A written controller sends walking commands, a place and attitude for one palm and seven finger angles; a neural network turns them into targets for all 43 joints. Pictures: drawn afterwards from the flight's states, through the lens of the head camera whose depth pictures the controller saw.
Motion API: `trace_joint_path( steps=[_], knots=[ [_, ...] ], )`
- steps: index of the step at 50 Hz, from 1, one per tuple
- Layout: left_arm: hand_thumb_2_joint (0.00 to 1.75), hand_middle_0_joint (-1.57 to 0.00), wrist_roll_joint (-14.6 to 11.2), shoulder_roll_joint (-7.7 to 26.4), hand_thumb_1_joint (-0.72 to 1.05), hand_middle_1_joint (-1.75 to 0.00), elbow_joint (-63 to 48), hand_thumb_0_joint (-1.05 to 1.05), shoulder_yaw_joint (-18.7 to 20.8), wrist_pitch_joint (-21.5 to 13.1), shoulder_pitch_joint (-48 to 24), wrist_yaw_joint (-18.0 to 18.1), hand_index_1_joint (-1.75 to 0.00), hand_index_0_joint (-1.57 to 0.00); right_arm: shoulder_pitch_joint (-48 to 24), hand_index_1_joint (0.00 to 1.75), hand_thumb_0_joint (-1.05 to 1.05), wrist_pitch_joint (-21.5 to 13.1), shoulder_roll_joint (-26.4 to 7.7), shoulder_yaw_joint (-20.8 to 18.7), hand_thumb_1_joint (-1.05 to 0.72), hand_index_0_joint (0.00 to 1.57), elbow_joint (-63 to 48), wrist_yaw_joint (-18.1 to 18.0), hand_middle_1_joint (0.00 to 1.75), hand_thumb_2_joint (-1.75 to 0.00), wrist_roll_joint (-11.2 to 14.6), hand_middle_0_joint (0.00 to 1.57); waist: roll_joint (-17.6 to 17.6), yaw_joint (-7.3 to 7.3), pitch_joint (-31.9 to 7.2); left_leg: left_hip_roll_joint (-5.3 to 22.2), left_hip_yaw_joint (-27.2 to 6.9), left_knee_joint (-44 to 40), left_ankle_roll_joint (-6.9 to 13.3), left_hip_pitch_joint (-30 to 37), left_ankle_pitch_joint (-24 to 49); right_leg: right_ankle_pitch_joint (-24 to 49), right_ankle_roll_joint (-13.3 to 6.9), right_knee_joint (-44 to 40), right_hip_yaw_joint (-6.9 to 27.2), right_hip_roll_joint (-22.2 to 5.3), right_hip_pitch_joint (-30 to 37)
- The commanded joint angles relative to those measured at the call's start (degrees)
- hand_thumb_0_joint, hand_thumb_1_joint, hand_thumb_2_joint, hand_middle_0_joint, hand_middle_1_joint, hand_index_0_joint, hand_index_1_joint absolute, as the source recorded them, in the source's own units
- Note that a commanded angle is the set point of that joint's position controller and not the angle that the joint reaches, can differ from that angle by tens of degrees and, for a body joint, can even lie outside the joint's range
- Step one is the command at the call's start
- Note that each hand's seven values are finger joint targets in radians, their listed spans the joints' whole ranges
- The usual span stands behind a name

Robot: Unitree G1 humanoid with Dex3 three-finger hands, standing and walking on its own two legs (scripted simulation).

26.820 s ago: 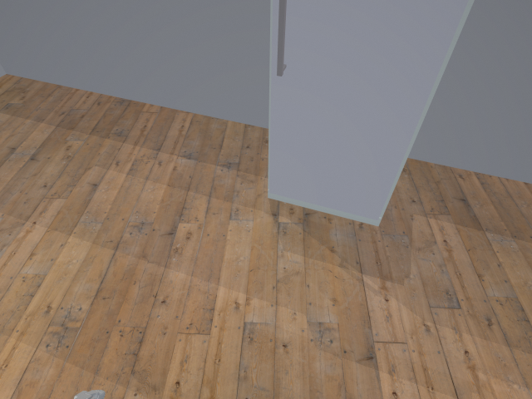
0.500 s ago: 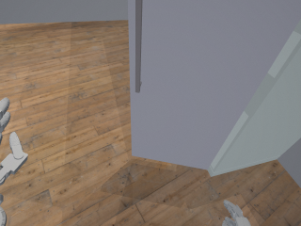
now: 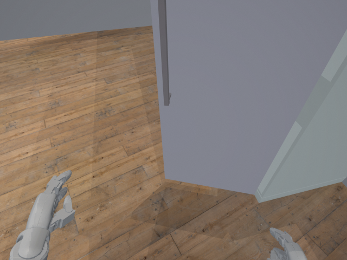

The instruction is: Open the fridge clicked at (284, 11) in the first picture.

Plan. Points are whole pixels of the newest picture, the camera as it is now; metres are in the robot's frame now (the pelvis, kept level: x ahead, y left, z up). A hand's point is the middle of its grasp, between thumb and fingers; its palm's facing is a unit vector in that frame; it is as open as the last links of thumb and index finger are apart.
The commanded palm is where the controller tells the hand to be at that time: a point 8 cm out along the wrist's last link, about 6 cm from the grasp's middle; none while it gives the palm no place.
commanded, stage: let the arm hang, fingers relaxed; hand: left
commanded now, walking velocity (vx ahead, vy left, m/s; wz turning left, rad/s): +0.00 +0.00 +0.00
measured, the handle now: (166, 57) +0.68 +0.08 +0.15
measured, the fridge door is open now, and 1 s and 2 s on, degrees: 64 64 64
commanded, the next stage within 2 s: look to check the result in 0.98 s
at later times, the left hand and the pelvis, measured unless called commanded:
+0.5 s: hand out of the picture -0.07 +0.18 -0.17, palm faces +0.03 -0.98 -0.21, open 7.3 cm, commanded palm none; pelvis -0.01 -0.01 +0.01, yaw +0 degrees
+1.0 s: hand out of the picture +0.04 +0.17 -0.17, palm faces +0.01 -0.98 -0.18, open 7.3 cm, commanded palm none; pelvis +0.01 -0.01 +0.01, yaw +0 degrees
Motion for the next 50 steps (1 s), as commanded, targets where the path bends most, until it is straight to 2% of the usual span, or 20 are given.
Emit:
trace_joint_path(
  steps=[1,3,4,7,8,9,11,13,14,15,16,20,23,25,29,38,46,49,50],
  knots=[
    [0.90,-0.20,1.1,3.9,0.90,-0.30,16.0,0.00,-3.4,2.2,-0.6,-1.5,-0.30,-0.20,-0.8,0.30,0.00,0.9,-8.8,-2.5,-0.90,0.20,-2.0,-0.4,0.30,-0.90,-0.9,0.20,-8.6,-0.82,-0.7,9.2,-10.3,-6.2,1.0,-0.6,8.9,3.4,-3.2,-4.0,5.8,-5.9,1.5],
    [0.90,-0.20,0.9,3.7,0.90,-0.30,23.2,0.00,-4.5,2.7,-3.3,-1.4,-0.30,-0.20,-0.9,0.30,0.00,2.1,-7.7,-1.9,-0.90,0.20,0.4,-0.5,0.30,-0.90,-1.2,0.20,-7.2,-1.35,1.4,7.6,-9.5,-7.3,0.2,0.6,3.3,0.2,-3.8,-7.3,7.5,-6.7,-0.3],
    [0.90,-0.20,0.9,3.8,0.90,-0.30,26.2,0.00,-4.9,2.9,-3.7,-1.3,-0.30,-0.20,-1.0,0.30,0.00,2.6,-7.3,-1.7,-0.90,0.20,1.2,-0.5,0.30,-0.90,-1.4,0.20,-4.9,-1.26,2.6,7.1,-9.2,-7.7,0.0,1.4,2.1,-1.1,-4.0,-8.8,7.8,-6.9,-1.2],
    [0.90,-0.20,0.6,2.1,0.90,-0.30,34.3,0.00,-5.7,2.9,-3.3,-1.2,-0.30,-0.20,0.5,0.30,0.00,3.4,-5.0,-1.0,-0.90,0.20,5.2,-0.9,0.30,-0.90,-1.4,0.20,2.3,-1.47,2.1,7.1,-9.0,-10.8,-0.3,2.9,-2.0,-2.9,-3.6,-10.0,7.8,-5.9,0.0],
    [0.90,-0.20,0.4,1.5,0.90,-0.30,36.7,0.00,-5.8,2.9,-2.2,-1.2,-0.30,-0.20,1.0,0.30,0.00,3.5,-4.3,-0.8,-0.90,0.20,6.4,-1.1,0.30,-0.90,-1.4,0.20,3.4,-1.19,1.6,7.1,-9.2,-11.5,-0.2,2.9,-3.2,-2.7,-3.5,-10.2,7.6,-5.6,1.1],
    [0.90,-0.20,0.4,1.5,0.90,-0.30,38.5,0.00,-5.8,2.7,-1.4,-1.1,-0.30,-0.20,1.5,0.30,0.00,3.5,-4.3,-0.9,-0.90,0.20,7.3,-1.3,0.30,-0.90,-1.2,0.20,2.0,-1.01,1.4,7.3,-9.2,-11.3,-0.2,2.9,-2.3,-1.8,-3.3,-11.0,7.4,-5.5,2.3],
    [0.90,-0.20,0.3,-0.8,0.90,-0.30,42.2,0.00,-5.7,2.5,-0.3,-0.9,-0.30,-0.20,3.1,0.30,0.00,3.5,-2.6,-0.9,-0.90,0.20,9.7,-1.8,0.30,-0.90,-1.2,0.20,3.7,-1.16,0.8,7.1,-8.3,-11.0,-0.4,4.0,-2.1,-1.1,-3.7,-12.2,7.7,-6.0,2.9],
    [0.90,-0.20,0.1,-1.6,0.90,-0.30,45.1,0.00,-5.9,2.4,0.9,-0.9,-0.30,-0.20,4.7,0.30,0.00,3.5,-1.9,-0.9,-0.90,0.20,11.9,-2.1,0.30,-0.90,-1.0,0.20,5.2,-1.28,0.8,7.3,-8.2,-11.2,-0.4,4.8,-2.6,-0.7,-3.8,-12.8,7.4,-5.9,2.8],
    [0.90,-0.20,0.1,-1.9,0.90,-0.30,46.3,0.00,-6.0,2.3,1.6,-0.8,-0.30,-0.20,5.5,0.30,0.00,3.6,-1.6,-1.1,-0.90,0.20,12.4,-2.2,0.30,-0.90,-0.8,0.20,2.4,-1.18,0.8,7.5,-8.0,-10.8,-0.3,5.4,-1.2,0.0,-3.7,-13.4,7.0,-5.8,3.1],
    [0.90,-0.20,0.1,-3.0,0.90,-0.30,47.4,0.00,-6.2,2.4,1.9,-0.8,-0.30,-0.20,6.3,0.30,0.00,3.7,-1.1,-1.1,-0.90,0.20,13.3,-2.4,0.30,-0.90,-0.8,0.20,1.1,-1.50,1.5,7.5,-7.9,-10.7,-0.4,5.8,-1.6,-0.5,-3.7,-13.9,6.9,-6.1,2.3],
    [0.90,-0.20,0.0,-3.5,0.90,-0.30,48.4,0.00,-6.3,2.4,2.1,-0.7,-0.30,-0.20,7.2,0.30,0.00,3.8,-0.6,-1.1,-0.90,0.20,14.2,-2.5,0.30,-0.90,-0.8,0.20,0.7,-1.66,2.8,7.5,-7.9,-11.0,-0.4,5.6,-2.1,-1.2,-3.7,-14.2,6.8,-6.0,1.5],
    [0.90,-0.20,0.0,-4.2,0.90,-0.30,50.9,0.00,-6.4,2.2,3.6,-0.4,-0.30,-0.20,9.1,0.30,0.00,3.8,0.1,-1.3,-0.90,0.20,16.3,-2.7,0.30,-0.90,-0.7,0.20,-2.0,-1.56,3.8,7.9,-7.7,-11.3,-0.1,6.5,0.3,0.1,-3.6,-14.5,6.1,-5.9,1.6],
    [0.90,-0.20,0.0,-5.2,0.90,-0.30,51.9,0.00,-6.6,2.5,4.7,-0.2,-0.30,-0.20,10.0,0.30,0.00,4.0,1.0,-1.3,-0.90,0.20,17.2,-2.7,0.30,-0.90,-0.7,0.20,-3.4,-1.43,5.4,7.9,-7.9,-12.6,0.0,5.5,-3.0,-2.3,-3.3,-14.6,5.9,-5.6,0.9],
    [0.90,-0.20,0.1,-5.1,0.90,-0.30,52.1,0.00,-6.5,2.4,4.9,0.0,-0.30,-0.20,10.4,0.30,0.00,3.9,1.5,-1.3,-0.90,0.20,17.6,-2.6,0.30,-0.90,-0.7,0.20,-4.0,-1.36,5.6,7.8,-7.5,-12.6,0.0,5.4,-1.8,-1.7,-3.4,-14.5,5.7,-5.8,1.3],
    [0.90,-0.20,0.1,-5.5,0.90,-0.30,52.1,0.00,-6.6,2.4,5.3,0.2,-0.30,-0.20,10.3,0.30,0.00,3.8,1.8,-1.3,-0.90,0.20,17.9,-2.6,0.30,-0.90,-0.7,0.20,-3.5,-0.94,5.9,8.1,-7.8,-13.4,0.2,5.5,-0.7,0.2,-3.0,-13.6,5.3,-5.4,1.5],
    [0.90,-0.20,0.1,-6.0,0.90,-0.30,51.3,0.00,-6.5,2.2,2.9,0.2,-0.30,-0.20,9.1,0.30,0.00,3.4,2.9,-0.7,-0.90,0.20,18.9,-2.4,0.30,-0.90,-0.9,0.20,-3.0,-1.05,7.3,7.9,-7.3,-14.2,-0.3,5.7,2.8,2.7,-2.5,-13.8,5.4,-5.9,2.4],
    [0.90,-0.20,-0.1,-6.2,0.90,-0.30,51.0,0.00,-6.4,2.2,1.7,0.2,-0.30,-0.20,8.3,0.30,0.00,3.1,2.7,-0.6,-0.90,0.20,18.7,-2.5,0.30,-0.90,-0.9,0.20,-0.9,-1.06,5.5,8.2,-7.4,-14.0,-0.4,7.2,5.9,5.2,-2.2,-13.7,5.2,-5.9,4.2],
    [0.90,-0.20,0.0,-5.9,0.90,-0.30,51.0,0.00,-6.5,2.1,1.9,0.1,-0.30,-0.20,8.0,0.30,0.00,3.2,2.5,-0.6,-0.90,0.20,18.6,-2.6,0.30,-0.90,-0.7,0.20,-3.0,-1.01,5.7,8.1,-7.1,-13.7,-0.5,7.8,6.2,5.5,-2.2,-14.3,5.2,-6.0,4.0],
    [0.90,-0.20,-0.1,-6.1,0.90,-0.30,51.1,0.00,-6.6,2.1,1.7,0.1,-0.30,-0.20,8.0,0.30,0.00,3.3,2.5,-0.6,-0.90,0.20,18.7,-2.5,0.30,-0.90,-0.7,0.20,-2.7,-1.23,5.9,8.1,-7.0,-13.9,-0.5,8.0,5.7,5.0,-2.2,-14.4,5.3,-6.1,3.7]
  ],
)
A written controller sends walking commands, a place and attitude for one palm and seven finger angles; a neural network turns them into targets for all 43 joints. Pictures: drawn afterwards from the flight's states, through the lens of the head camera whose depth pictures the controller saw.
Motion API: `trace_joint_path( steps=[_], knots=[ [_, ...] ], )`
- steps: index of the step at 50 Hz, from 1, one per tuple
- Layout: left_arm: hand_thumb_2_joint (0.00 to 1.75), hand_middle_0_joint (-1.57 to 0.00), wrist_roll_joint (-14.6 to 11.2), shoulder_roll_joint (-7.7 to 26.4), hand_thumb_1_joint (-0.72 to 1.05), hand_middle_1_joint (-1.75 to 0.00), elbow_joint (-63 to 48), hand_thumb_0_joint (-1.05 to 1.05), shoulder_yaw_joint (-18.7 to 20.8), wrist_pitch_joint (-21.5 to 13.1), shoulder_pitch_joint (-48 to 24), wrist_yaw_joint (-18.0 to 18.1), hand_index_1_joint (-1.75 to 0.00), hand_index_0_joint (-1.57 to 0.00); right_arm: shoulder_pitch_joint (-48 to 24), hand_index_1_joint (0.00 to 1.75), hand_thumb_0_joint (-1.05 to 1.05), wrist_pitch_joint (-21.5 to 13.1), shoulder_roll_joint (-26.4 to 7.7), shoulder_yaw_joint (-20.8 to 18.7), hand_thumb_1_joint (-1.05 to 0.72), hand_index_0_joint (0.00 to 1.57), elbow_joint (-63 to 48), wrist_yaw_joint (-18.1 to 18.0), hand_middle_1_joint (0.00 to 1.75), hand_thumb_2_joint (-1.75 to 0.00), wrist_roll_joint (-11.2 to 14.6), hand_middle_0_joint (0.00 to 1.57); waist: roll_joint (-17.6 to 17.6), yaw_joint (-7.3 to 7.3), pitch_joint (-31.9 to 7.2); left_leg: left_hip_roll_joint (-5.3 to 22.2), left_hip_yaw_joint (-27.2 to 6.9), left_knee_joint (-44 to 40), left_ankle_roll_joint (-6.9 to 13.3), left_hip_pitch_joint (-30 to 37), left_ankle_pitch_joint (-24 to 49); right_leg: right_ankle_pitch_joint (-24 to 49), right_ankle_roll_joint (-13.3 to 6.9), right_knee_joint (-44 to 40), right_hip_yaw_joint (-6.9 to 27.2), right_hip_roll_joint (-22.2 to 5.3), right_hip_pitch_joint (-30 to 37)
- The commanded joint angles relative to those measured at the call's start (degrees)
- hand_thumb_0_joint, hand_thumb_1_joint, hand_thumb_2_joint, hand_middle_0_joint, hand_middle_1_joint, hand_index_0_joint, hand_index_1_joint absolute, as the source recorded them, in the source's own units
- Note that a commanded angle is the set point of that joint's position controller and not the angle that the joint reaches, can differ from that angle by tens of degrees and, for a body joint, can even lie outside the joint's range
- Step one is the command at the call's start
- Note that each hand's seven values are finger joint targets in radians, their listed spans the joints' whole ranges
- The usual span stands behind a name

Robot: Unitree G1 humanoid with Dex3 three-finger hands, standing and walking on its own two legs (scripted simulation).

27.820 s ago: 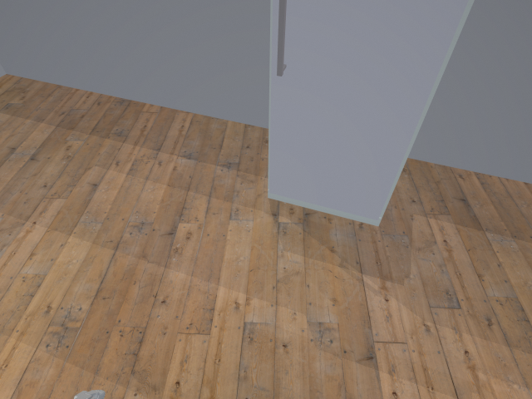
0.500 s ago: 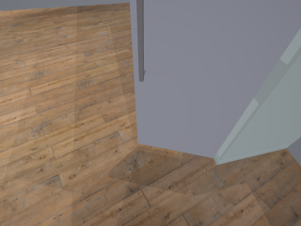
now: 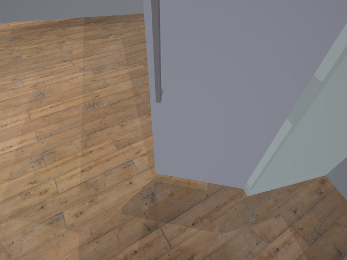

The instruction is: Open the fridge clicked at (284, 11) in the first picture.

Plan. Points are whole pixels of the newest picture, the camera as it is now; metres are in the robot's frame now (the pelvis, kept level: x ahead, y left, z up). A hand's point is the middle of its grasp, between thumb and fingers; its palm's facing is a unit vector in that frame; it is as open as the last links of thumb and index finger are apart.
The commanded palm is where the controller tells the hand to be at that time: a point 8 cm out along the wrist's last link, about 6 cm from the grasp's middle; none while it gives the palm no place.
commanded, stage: look to check the result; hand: left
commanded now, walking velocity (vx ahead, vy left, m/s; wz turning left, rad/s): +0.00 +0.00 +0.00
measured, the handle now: (158, 52) +0.66 +0.09 +0.14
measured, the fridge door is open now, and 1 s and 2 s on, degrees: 64 64 64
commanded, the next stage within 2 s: stand and wait in 0.60 s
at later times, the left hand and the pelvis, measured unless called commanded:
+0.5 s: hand out of the picture +0.01 +0.17 -0.18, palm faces +0.03 -0.98 -0.17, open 7.4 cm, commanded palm none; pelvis +0.01 +0.00 +0.00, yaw +0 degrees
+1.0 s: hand out of the picture +0.01 +0.18 -0.18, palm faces +0.02 -0.98 -0.19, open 7.4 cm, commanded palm none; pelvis +0.02 +0.00 +0.00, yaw +0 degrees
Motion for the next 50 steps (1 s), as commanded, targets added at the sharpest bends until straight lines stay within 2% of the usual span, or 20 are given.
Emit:
trace_joint_path(
  steps=[1,3,5,9,13,19,22,24,28,31,37,44,46,50],
  knots=[
    [0.90,-0.20,0.2,5.9,0.90,-0.30,-0.9,0.00,1.1,-0.6,4.4,0.1,-0.30,-0.20,2.3,0.30,0.00,-0.9,-6.2,-1.0,-0.90,0.20,-1.5,-0.5,0.30,-0.90,0.2,0.20,1.1,0.10,1.5,7.9,-7.0,-4.9,0.1,1.3,3.0,2.0,-1.8,-5.3,4.9,-6.2,-2.7],
    [0.90,-0.20,0.2,6.0,0.90,-0.30,-0.7,0.00,1.1,-0.7,4.8,0.1,-0.30,-0.20,2.3,0.30,0.00,-1.0,-6.5,-1.0,-0.90,0.20,-1.4,-0.6,0.30,-0.90,0.3,0.20,0.5,0.15,-0.2,7.9,-6.7,-4.2,0.1,2.6,5.4,3.9,-1.8,-5.0,4.9,-6.3,-1.9],
    [0.90,-0.20,0.1,5.9,0.90,-0.30,-0.6,0.00,1.0,-0.7,4.8,0.2,-0.30,-0.20,2.1,0.30,0.00,-1.0,-6.2,-1.0,-0.90,0.20,-1.3,-0.6,0.30,-0.90,0.4,0.20,-0.5,0.13,0.2,8.0,-6.4,-3.8,0.1,3.2,6.5,4.3,-1.6,-5.2,4.7,-6.4,-2.2],
    [0.90,-0.20,0.1,6.0,0.90,-0.30,-0.2,0.00,0.9,-0.8,5.6,0.4,-0.30,-0.20,2.1,0.30,0.00,-1.0,-6.4,-1.0,-0.90,0.20,-1.1,-0.7,0.30,-0.90,0.5,0.20,-0.2,0.18,-0.4,8.0,-6.0,-3.0,0.2,4.6,8.6,6.2,-1.7,-5.4,4.9,-6.5,-1.9],
    [0.90,-0.20,0.1,5.5,0.90,-0.30,0.3,0.00,0.8,-0.7,5.7,0.4,-0.30,-0.20,2.1,0.30,0.00,-0.9,-6.1,-0.9,-0.90,0.20,-0.6,-0.8,0.30,-0.90,0.5,0.20,0.6,0.06,1.4,8.2,-6.4,-4.2,0.3,3.9,6.6,4.1,-1.6,-5.8,4.9,-6.4,-2.3],
    [0.90,-0.20,0.1,5.7,0.90,-0.30,0.5,0.00,0.7,-0.8,6.3,0.5,-0.30,-0.20,2.2,0.30,0.00,-1.0,-6.3,-0.9,-0.90,0.20,-0.5,-0.8,0.30,-0.90,0.6,0.20,-0.7,0.15,1.1,8.1,-5.7,-3.6,0.2,4.8,7.9,5.5,-1.6,-6.0,4.8,-6.5,-2.0],
    [0.90,-0.20,0.1,5.3,0.90,-0.30,0.8,0.00,0.7,-0.7,6.4,0.4,-0.30,-0.20,2.2,0.30,0.00,-1.0,-6.0,-0.7,-0.90,0.20,-0.3,-0.9,0.30,-0.90,0.5,0.20,0.8,0.14,1.8,8.2,-6.2,-4.4,0.3,4.3,7.0,4.3,-1.5,-5.9,4.8,-6.4,-2.0],
    [0.90,-0.20,0.2,5.6,0.90,-0.30,0.6,0.00,0.8,-0.8,6.7,0.5,-0.30,-0.20,2.4,0.30,0.00,-1.1,-6.2,-0.8,-0.90,0.20,-0.5,-0.9,0.30,-0.90,0.6,0.20,-0.4,0.33,1.3,8.2,-6.1,-4.0,0.4,4.4,8.0,5.1,-1.6,-6.1,4.7,-6.4,-1.4],
    [0.90,-0.20,0.1,5.4,0.90,-0.30,0.6,0.00,0.8,-0.7,6.3,0.4,-0.30,-0.20,2.2,0.30,0.00,-1.1,-6.2,-0.7,-0.90,0.20,-0.2,-0.9,0.30,-0.90,0.5,0.20,0.4,0.25,2.0,8.1,-6.1,-4.5,0.3,4.1,7.1,4.6,-1.5,-6.1,4.7,-6.5,-1.7],
    [0.90,-0.20,0.1,5.4,0.90,-0.30,0.5,0.00,0.8,-0.8,6.5,0.4,-0.30,-0.20,2.4,0.30,0.00,-1.2,-6.1,-0.8,-0.90,0.20,-0.2,-0.9,0.30,-0.90,0.5,0.20,0.3,0.29,0.8,8.1,-6.1,-4.0,0.3,5.0,8.6,5.8,-1.6,-5.8,4.7,-6.6,-1.1],
    [0.90,-0.20,0.1,5.3,0.90,-0.30,0.5,0.00,0.8,-0.6,6.2,0.4,-0.30,-0.20,2.2,0.30,0.00,-1.1,-6.1,-0.8,-0.90,0.20,-0.1,-0.9,0.30,-0.90,0.4,0.20,1.0,0.31,2.4,8.2,-6.2,-4.9,0.2,4.2,6.5,3.9,-1.6,-6.1,4.7,-6.4,-1.7],
    [0.90,-0.20,0.1,5.8,0.90,-0.30,0.3,0.00,0.9,-0.7,6.4,0.4,-0.30,-0.20,2.6,0.30,0.00,-1.2,-6.4,-0.8,-0.90,0.20,-0.2,-1.0,0.30,-0.90,0.6,0.20,-0.5,0.48,1.2,8.3,-6.1,-4.3,0.4,5.0,8.7,5.4,-1.6,-5.9,4.5,-6.5,-1.0],
    [0.90,-0.20,0.0,5.6,0.90,-0.30,0.4,0.00,0.8,-0.6,6.1,0.4,-0.30,-0.20,2.7,0.30,0.00,-1.2,-6.3,-0.8,-0.90,0.20,-0.1,-1.0,0.30,-0.90,0.5,0.20,0.4,0.30,1.6,8.2,-6.3,-4.6,0.4,4.9,8.1,4.8,-1.5,-5.8,4.7,-6.4,-1.1],
    [0.90,-0.20,0.1,5.7,0.90,-0.30,0.5,0.00,0.8,-0.6,6.1,0.4,-0.30,-0.20,2.6,0.30,0.00,-1.2,-6.2,-0.8,-0.90,0.20,0.1,-0.9,0.30,-0.90,0.6,0.20,-0.2,0.31,2.3,8.2,-6.3,-4.8,0.3,4.4,7.2,4.2,-1.6,-6.0,4.6,-6.4,-1.4]
  ],
)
